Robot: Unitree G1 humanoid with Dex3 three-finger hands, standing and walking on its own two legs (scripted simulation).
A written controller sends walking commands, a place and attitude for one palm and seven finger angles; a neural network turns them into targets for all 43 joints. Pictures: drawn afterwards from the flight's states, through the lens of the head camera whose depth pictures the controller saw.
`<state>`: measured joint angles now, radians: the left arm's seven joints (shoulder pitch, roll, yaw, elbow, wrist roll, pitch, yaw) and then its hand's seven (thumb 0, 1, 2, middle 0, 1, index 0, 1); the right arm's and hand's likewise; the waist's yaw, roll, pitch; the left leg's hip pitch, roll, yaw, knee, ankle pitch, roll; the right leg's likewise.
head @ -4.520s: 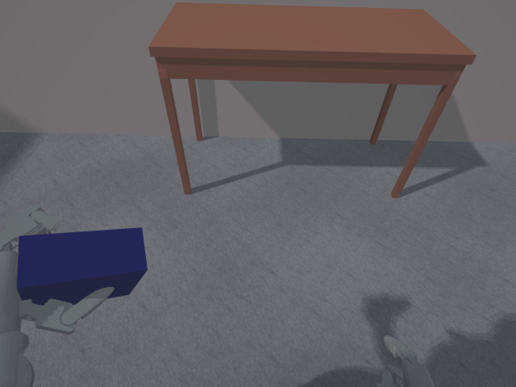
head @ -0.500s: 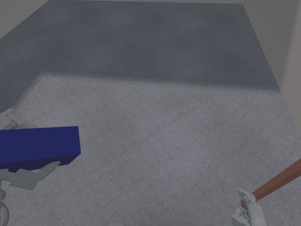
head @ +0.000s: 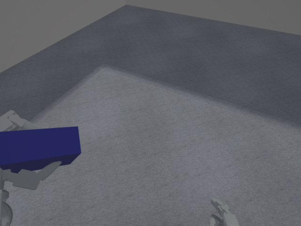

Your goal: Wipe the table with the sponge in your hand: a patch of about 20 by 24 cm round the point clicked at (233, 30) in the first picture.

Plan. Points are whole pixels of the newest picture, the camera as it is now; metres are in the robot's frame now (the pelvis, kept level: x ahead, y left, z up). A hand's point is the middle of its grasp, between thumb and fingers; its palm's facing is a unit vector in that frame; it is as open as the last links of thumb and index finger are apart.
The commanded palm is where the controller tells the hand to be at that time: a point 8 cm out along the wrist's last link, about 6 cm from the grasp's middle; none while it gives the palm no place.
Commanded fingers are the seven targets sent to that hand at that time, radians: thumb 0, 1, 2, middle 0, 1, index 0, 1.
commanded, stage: walk to a spot facing it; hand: left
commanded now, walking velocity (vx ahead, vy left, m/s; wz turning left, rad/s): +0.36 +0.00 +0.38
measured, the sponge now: (52, 149) +0.22 +0.22 +0.17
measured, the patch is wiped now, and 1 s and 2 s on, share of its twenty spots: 0.00 0.00 0.00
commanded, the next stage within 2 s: none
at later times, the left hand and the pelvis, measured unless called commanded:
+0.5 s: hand (48, 132) +0.25 +0.25 +0.17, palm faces +0.59 -0.64 -0.49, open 9.2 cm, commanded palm +0.19 +0.28 +0.17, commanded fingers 0.00 0.10 1.30 -1.20 -1.60 -1.20 -1.60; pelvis +0.10 -0.03 -0.01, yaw +13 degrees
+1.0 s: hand (53, 113) +0.31 +0.27 +0.16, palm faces +0.77 -0.47 -0.43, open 9.2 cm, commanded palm +0.26 +0.28 +0.17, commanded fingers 0.00 0.10 1.30 -1.20 -1.60 -1.20 -1.60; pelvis +0.25 -0.05 -0.02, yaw +27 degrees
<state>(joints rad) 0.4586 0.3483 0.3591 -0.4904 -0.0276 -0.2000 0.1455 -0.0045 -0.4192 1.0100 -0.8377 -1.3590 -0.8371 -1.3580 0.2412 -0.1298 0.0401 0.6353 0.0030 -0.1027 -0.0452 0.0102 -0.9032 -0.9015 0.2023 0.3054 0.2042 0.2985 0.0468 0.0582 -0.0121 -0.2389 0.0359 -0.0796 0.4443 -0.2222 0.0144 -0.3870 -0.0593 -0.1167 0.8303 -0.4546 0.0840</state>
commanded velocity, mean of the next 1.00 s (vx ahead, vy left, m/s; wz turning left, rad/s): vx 0.30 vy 0.00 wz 0.48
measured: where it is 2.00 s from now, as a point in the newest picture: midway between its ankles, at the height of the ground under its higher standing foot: (172, 220)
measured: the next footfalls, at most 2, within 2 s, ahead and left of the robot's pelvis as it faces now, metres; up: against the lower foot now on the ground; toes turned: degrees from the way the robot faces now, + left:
right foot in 0.06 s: +0.03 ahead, -0.12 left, +0.00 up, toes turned -6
left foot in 0.56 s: +0.22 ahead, +0.11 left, +0.00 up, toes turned +26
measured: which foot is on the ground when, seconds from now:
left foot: down 0.00-0.06, up 0.08-0.54, down 0.56-0.98, up 1.00-1.00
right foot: up 0.00-0.04, down 0.06-0.56, up 0.58-0.96, down 0.98-1.00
